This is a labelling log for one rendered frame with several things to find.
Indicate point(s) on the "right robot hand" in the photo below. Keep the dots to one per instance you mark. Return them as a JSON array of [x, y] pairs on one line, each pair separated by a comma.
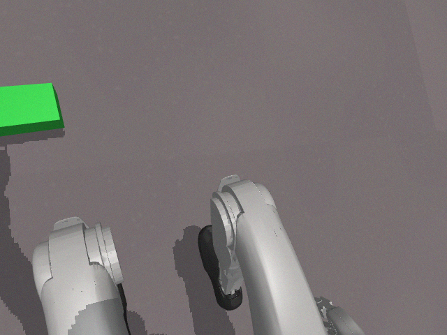
[[339, 321]]

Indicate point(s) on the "carton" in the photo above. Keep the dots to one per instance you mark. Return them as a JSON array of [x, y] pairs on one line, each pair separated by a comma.
[[29, 108]]

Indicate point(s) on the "right robot foot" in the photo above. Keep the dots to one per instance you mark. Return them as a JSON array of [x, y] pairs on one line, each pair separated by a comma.
[[211, 266]]

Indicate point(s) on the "left robot foot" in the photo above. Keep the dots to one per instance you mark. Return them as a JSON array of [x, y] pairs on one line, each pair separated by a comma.
[[123, 298]]

